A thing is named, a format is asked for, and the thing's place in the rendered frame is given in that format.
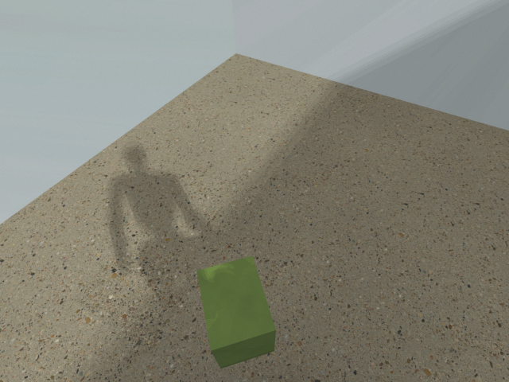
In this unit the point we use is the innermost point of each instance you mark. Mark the carton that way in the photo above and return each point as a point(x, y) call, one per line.
point(238, 319)

